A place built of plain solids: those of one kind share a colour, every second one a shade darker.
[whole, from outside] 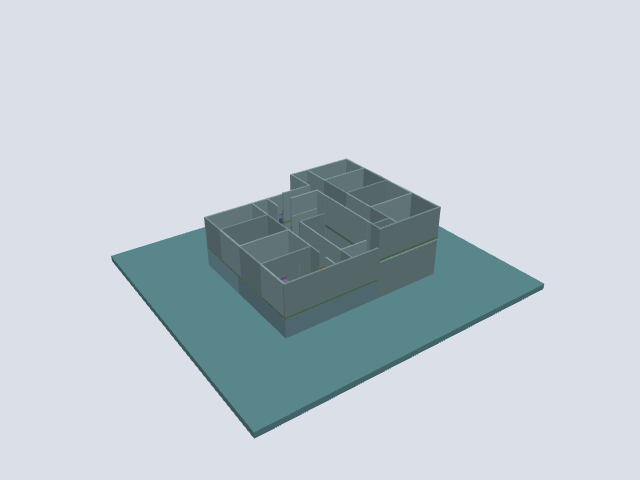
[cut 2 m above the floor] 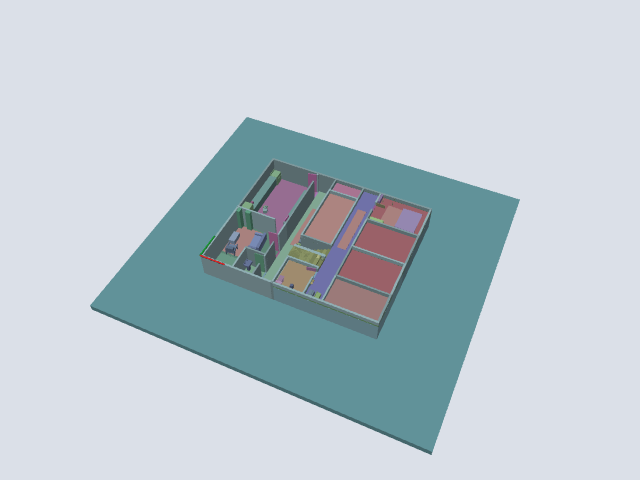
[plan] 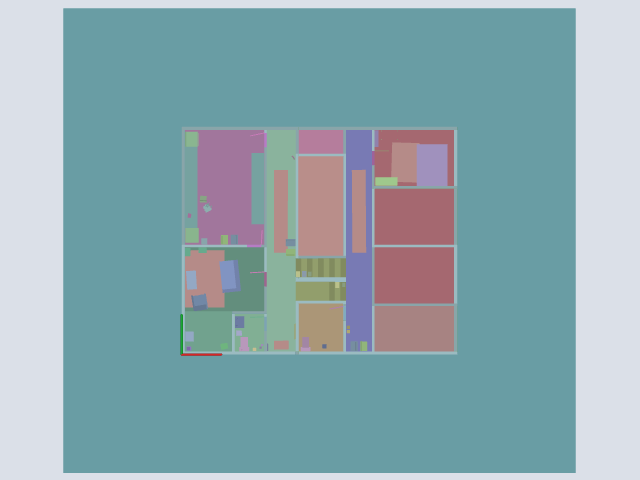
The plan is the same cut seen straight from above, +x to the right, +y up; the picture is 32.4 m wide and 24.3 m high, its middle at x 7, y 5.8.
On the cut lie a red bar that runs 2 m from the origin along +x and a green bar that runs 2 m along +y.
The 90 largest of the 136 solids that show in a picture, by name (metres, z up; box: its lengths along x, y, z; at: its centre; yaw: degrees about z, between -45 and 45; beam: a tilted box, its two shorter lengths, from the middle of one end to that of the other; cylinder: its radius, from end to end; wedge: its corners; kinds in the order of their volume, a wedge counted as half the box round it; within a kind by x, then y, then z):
{
 "under_1": {"box": [25.94, 23.53, 0.5], "at": [6.97, 5.76, -0.33]},
 "floor_base_1": {"box": [8.01, 3.75, 1.62], "at": [9.94, 1.88, 0.73]},
 "floor_base_2": {"box": [8.01, 6.5, 1.62], "at": [9.94, 8.28, 0.73]},
 "floor_base_3": {"box": [5.47, 1.28, 1.62], "at": [11.21, 4.39, 0.73]},
 "wall_1": {"box": [0.16, 2.3, 2.53], "at": [0.08, 1.31, 4.59]},
 "wall_2": {"box": [0.16, 5.27, 3.33], "at": [0.08, 2.79, 1.36]},
 "wall_3": {"box": [0.16, 2.84, 2.53], "at": [0.08, 4.01, 4.59]},
 "wall_4": {"box": [0.16, 2.84, 2.53], "at": [0.08, 6.98, 4.59]},
 "wall_5": {"box": [0.16, 5.81, 3.33], "at": [0.08, 8.46, 1.36]},
 "wall_6": {"box": [0.16, 2.84, 2.53], "at": [0.08, 9.95, 4.59]},
 "wall_7": {"box": [3.3, 0.13, 3.33], "at": [1.65, 5.5, 1.36]},
 "wall_8": {"box": [4.31, 0.13, 2.53], "at": [2.15, 2.52, 4.59]},
 "wall_9": {"box": [4.31, 0.13, 2.53], "at": [2.15, 5.5, 4.59]},
 "wall_10": {"box": [4.31, 0.13, 2.53], "at": [2.15, 8.46, 4.59]},
 "wall_11": {"box": [0.13, 1.9, 3.33], "at": [2.62, 1.11, 1.36]},
 "wall_12": {"box": [5.74, 0.16, 3.33], "at": [2.87, 0.08, 1.36]},
 "wall_13": {"box": [5.74, 0.16, 3.33], "at": [2.87, 11.45, 1.36]},
 "wall_14": {"box": [5.93, 0.16, 2.53], "at": [2.96, 0.08, 4.59]},
 "wall_15": {"box": [5.93, 0.16, 2.53], "at": [2.96, 11.45, 4.59]},
 "wall_16": {"box": [1.76, 0.13, 3.33], "at": [3.43, 2.12, 1.36]},
 "wall_17": {"box": [0.13, 1.03, 3.33], "at": [4.25, 0.68, 1.36]},
 "wall_18": {"box": [0.13, 2.3, 2.53], "at": [4.25, 1.31, 4.59]},
 "wall_19": {"box": [0.13, 1.26, 3.33], "at": [4.25, 2.82, 1.36]},
 "wall_20": {"box": [0.13, 2.84, 2.53], "at": [4.25, 4.01, 4.59]},
 "wall_21": {"box": [0.13, 1.25, 3.33], "at": [4.25, 4.8, 1.36]},
 "wall_22": {"box": [0.13, 2.84, 2.53], "at": [4.25, 6.98, 4.59]},
 "wall_23": {"box": [0.13, 4.93, 3.33], "at": [4.25, 8.03, 1.36]},
 "wall_24": {"box": [0.13, 2.01, 2.53], "at": [4.25, 9.54, 4.59]},
 "wall_25": {"box": [1.72, 0.13, 2.53], "at": [5.04, 10.61, 4.59]},
 "wall_26": {"box": [0.13, 2.43, 4.2], "at": [5.83, 1.38, 3.76]},
 "wall_27": {"box": [0.13, 5.04, 4.2], "at": [5.83, 7.52, 3.76]},
 "wall_28": {"box": [0.16, 3.59, 1.96], "at": [5.85, 1.96, 0.68]},
 "wall_29": {"box": [2.54, 0.13, 4.2], "at": [7.04, 2.65, 3.76]},
 "wall_30": {"box": [2.54, 0.16, 4.2], "at": [7.04, 3.76, 3.76]},
 "wall_31": {"box": [2.38, 0.07, 2.66], "at": [7.12, 3.88, 3.0]},
 "wall_32": {"box": [2.38, 0.13, 2.66], "at": [7.12, 4.93, 3.0]},
 "wall_33": {"box": [2.7, 0.16, 1.96], "at": [7.12, 4.95, 0.68]},
 "wall_34": {"box": [2.38, 0.13, 2.66], "at": [7.12, 10.11, 3.0]},
 "wall_35": {"box": [0.13, 1.56, 2.66], "at": [8.25, 0.94, 3.0]},
 "wall_36": {"box": [0.13, 5.04, 2.66], "at": [8.25, 7.52, 3.0]},
 "wall_37": {"box": [0.13, 1.2, 2.66], "at": [8.25, 10.77, 3.0]},
 "wall_38": {"box": [0.13, 2.3, 2.66], "at": [9.7, 1.31, 3.0]},
 "wall_39": {"box": [0.13, 2.84, 2.66], "at": [9.7, 4.01, 3.0]},
 "wall_40": {"box": [0.13, 2.84, 2.66], "at": [9.7, 6.98, 3.0]},
 "wall_41": {"box": [0.13, 1.05, 2.66], "at": [9.7, 9.05, 3.0]},
 "wall_42": {"box": [0.13, 1.06, 2.66], "at": [9.7, 10.84, 3.0]},
 "wall_43": {"box": [8.01, 0.16, 2.66], "at": [9.94, 0.08, 3.0]},
 "wall_44": {"box": [8.01, 0.16, 2.66], "at": [9.94, 11.45, 3.0]},
 "wall_45": {"box": [4.31, 0.13, 2.66], "at": [11.79, 2.52, 3.0]},
 "wall_46": {"box": [4.31, 0.13, 2.66], "at": [11.79, 5.5, 3.0]},
 "wall_47": {"box": [4.31, 0.13, 2.66], "at": [11.79, 8.46, 3.0]},
 "wall_48": {"box": [0.16, 2.3, 2.66], "at": [13.86, 1.31, 3.0]},
 "wall_49": {"box": [0.16, 2.84, 2.66], "at": [13.86, 4.01, 3.0]},
 "wall_50": {"box": [0.16, 2.84, 2.66], "at": [13.86, 6.98, 3.0]},
 "wall_51": {"box": [0.16, 2.84, 2.66], "at": [13.86, 9.95, 3.0]},
 "stair_1": {"box": [0.85, 0.96, 1.32], "at": [6.19, 3.2, 2.17]},
 "stair_2": {"box": [1.41, 0.96, 0.99], "at": [6.48, 3.2, 2.0]},
 "stair_3": {"box": [1.7, 0.96, 0.83], "at": [6.62, 3.2, 1.92]},
 "stair_4": {"box": [1.98, 0.96, 0.66], "at": [6.76, 3.2, 1.83]},
 "stair_5": {"box": [2.26, 0.96, 0.49], "at": [6.9, 3.2, 1.75]},
 "stair_6": {"box": [2.54, 0.96, 0.33], "at": [7.04, 3.2, 1.67]},
 "stair_7": {"box": [2.54, 0.96, 0.47], "at": [7.04, 4.39, -0.07]},
 "stair_8": {"box": [2.26, 0.96, 0.63], "at": [7.18, 4.39, 0.02]},
 "stair_9": {"box": [1.98, 0.96, 0.8], "at": [7.32, 4.39, 0.1]},
 "stair_10": {"box": [1.7, 0.96, 0.97], "at": [7.47, 4.39, 0.18]},
 "stair_11": {"box": [1.41, 0.96, 1.13], "at": [7.61, 4.39, 0.27]},
 "stair_12": {"box": [1.13, 0.96, 1.3], "at": [7.75, 4.39, 0.35]},
 "stair_13": {"box": [0.85, 0.96, 1.46], "at": [7.89, 4.39, 0.43]},
 "stair_14": {"box": [0.57, 0.96, 1.63], "at": [8.03, 4.39, 0.52]},
 "stair_15": {"box": [0.28, 0.96, 1.8], "at": [8.17, 4.39, 0.6]},
 "floor_kitchen_1": {"box": [4.02, 5.81, 0.5], "at": [2.17, 8.46, -0.25]},
 "floor_common_1": {"box": [2.39, 2.03, 0.5], "at": [1.35, 1.18, -0.25]},
 "floor_common_2": {"box": [4.02, 3.24, 0.5], "at": [2.17, 3.81, -0.25]},
 "floor_hall_1": {"box": [1.46, 11.21, 0.5], "at": [5.04, 5.76, -0.25]},
 "upper_floor_bedroom_1": {"box": [4.02, 2.84, 0.12], "at": [11.77, 4.01, 1.6]},
 "upper_floor_bedroom_2": {"box": [4.02, 2.84, 0.12], "at": [11.77, 6.98, 1.6]},
 "upper_floor_bedroom_3": {"box": [4.02, 2.84, 0.12], "at": [11.77, 9.95, 1.6]},
 "double_bed_1": {"box": [1.45, 2.01, 0.6], "at": [12.68, 9.59, 1.96]},
 "double_bed_2": {"box": [1.55, 2.11, 0.4], "at": [12.68, 9.59, 2.16]},
 "counter_run_1": {"box": [0.61, 4.11, 0.78], "at": [0.47, 8.46, 0.49]},
 "upper_floor_corridor_1": {"box": [1.32, 11.21, 0.12], "at": [8.97, 5.76, 1.6]},
 "floor_cloaks_1": {"box": [1.5, 1.9, 0.5], "at": [3.43, 1.11, -0.25]},
 "upper_floor_drying_1": {"box": [2.28, 5.04, 0.12], "at": [7.04, 7.52, 1.6]},
 "upper_floor_bath_1": {"box": [4.02, 2.3, 0.12], "at": [11.77, 1.31, 1.6]},
 "fridge_1": {"box": [0.7, 0.75, 1.72], "at": [0.52, 6.03, 0.86]},
 "upper_floor_wc_1": {"box": [2.28, 2.43, 0.12], "at": [7.04, 1.38, 1.6]},
 "sofa_1": {"box": [0.93, 1.6, 0.34], "at": [2.45, 3.96, 0.28], "yaw": 6.0},
 "rug_1": {"box": [2.0, 2.9, 0.08], "at": [1.17, 3.83, -0.03]},
 "range_flat_1": {"box": [0.65, 0.76, 0.94], "at": [0.49, 10.9, 0.47]},
 "upper_floor_cupboard_1": {"box": [2.28, 1.2, 0.12], "at": [7.04, 10.77, 1.6]}
}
